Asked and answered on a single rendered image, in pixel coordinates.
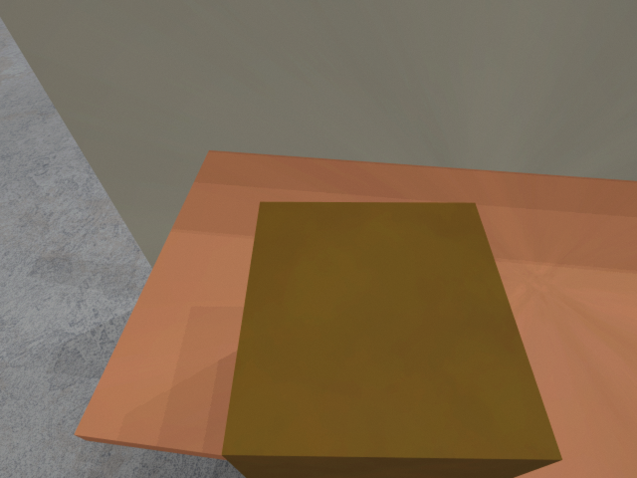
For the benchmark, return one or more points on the carton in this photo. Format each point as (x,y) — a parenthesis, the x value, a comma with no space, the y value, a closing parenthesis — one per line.
(378,341)

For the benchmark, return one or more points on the table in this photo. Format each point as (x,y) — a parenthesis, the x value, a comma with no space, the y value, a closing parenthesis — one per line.
(565,248)

